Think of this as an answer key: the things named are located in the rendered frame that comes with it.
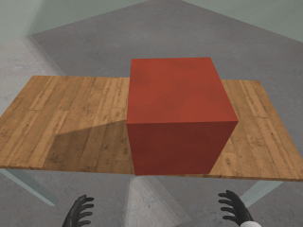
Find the table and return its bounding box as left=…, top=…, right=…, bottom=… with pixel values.
left=0, top=75, right=303, bottom=216

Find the left robot hand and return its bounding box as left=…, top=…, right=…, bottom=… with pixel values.
left=62, top=194, right=94, bottom=227

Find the carton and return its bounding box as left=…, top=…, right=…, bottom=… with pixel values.
left=126, top=57, right=239, bottom=176

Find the right robot hand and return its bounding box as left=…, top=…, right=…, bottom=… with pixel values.
left=218, top=189, right=254, bottom=227

